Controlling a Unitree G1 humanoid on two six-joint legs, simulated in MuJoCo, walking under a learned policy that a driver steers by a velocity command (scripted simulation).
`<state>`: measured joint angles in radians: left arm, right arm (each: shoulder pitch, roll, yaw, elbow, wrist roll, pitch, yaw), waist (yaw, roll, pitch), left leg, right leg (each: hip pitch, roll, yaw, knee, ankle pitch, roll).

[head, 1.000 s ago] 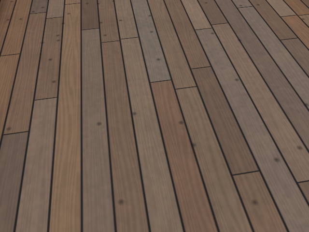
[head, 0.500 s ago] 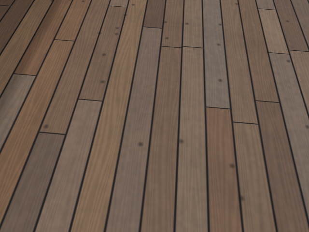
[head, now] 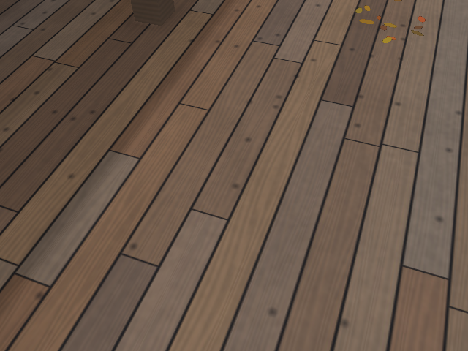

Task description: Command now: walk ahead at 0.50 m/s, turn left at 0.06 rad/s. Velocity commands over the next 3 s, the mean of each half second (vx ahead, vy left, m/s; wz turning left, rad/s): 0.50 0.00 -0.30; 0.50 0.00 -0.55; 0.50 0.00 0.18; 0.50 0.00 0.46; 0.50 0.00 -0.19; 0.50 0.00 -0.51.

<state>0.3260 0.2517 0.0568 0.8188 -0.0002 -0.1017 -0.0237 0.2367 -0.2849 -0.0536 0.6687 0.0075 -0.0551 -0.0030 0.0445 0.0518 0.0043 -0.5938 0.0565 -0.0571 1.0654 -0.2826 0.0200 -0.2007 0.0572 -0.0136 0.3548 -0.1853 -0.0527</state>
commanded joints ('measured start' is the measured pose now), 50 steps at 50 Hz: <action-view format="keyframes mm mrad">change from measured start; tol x32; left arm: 1 -30 154 29 -51 -13 -13 8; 50 -65 172 41 -190 -6 32 24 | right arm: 1 -63 -33 -3 -94 -11 -23 -1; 50 -79 -85 -21 1 -24 -40 0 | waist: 1 -16 -124 6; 13 -129 -129 -143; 15 -129 309 -414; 33 -102 -4 79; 40 15 -340 -361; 50 -46 -100 -39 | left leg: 1 -104 47 1 -157 108 -21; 12 335 -58 34 -639 229 18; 15 1017 399 -638 -696 35 255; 21 459 208 -138 -891 177 170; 33 582 237 184 -897 326 123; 37 627 215 267 -567 823 70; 38 512 168 295 -329 809 33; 40 -117 -98 80 302 -322 -64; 50 -60 56 8 -149 176 -80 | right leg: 1 66 -255 242 -194 225 -184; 11 112 -265 276 -44 230 -110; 13 -12 -175 216 234 297 -53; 15 -509 -18 126 808 -427 23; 17 -614 -109 136 918 -269 29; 34 -456 -151 -2 317 101 -1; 38 78 12 -96 225 40 -107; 40 571 -387 832 -12 -179 -377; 50 14 -202 268 -141 295 -222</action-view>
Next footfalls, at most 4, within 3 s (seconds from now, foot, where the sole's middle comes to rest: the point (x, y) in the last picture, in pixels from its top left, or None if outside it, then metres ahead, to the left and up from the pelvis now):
0.26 left None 0.31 0.14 -0.78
0.76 right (333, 350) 0.51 -0.19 -0.78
1.32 left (312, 235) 0.88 -0.16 -0.78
1.80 right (386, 189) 1.08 -0.43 -0.78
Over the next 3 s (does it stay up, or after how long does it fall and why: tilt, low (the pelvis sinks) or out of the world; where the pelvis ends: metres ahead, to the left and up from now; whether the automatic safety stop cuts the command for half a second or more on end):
stays up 1.53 -0.45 0.00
